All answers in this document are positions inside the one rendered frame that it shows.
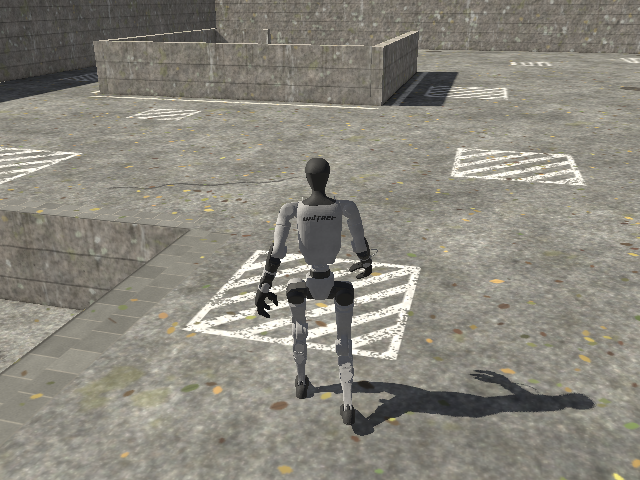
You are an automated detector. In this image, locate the right robot forearm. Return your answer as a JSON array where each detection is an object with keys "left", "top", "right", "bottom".
[{"left": 356, "top": 237, "right": 372, "bottom": 268}]

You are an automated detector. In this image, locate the left robot shin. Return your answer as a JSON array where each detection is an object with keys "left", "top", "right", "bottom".
[{"left": 292, "top": 323, "right": 307, "bottom": 386}]

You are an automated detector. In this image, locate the left robot forearm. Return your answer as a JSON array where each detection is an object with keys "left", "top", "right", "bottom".
[{"left": 258, "top": 243, "right": 281, "bottom": 293}]

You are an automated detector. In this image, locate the right robot hand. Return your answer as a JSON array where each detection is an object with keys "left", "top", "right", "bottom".
[{"left": 349, "top": 262, "right": 372, "bottom": 279}]

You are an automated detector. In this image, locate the left robot upper arm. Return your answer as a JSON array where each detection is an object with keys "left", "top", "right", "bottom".
[{"left": 271, "top": 202, "right": 298, "bottom": 259}]

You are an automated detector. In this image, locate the right robot upper arm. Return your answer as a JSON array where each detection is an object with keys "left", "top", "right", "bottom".
[{"left": 339, "top": 200, "right": 367, "bottom": 253}]

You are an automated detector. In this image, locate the robot left thigh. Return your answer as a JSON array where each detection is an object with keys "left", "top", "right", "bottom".
[{"left": 286, "top": 278, "right": 308, "bottom": 340}]

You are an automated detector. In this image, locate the left robot hand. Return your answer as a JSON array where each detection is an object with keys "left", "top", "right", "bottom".
[{"left": 255, "top": 289, "right": 278, "bottom": 318}]

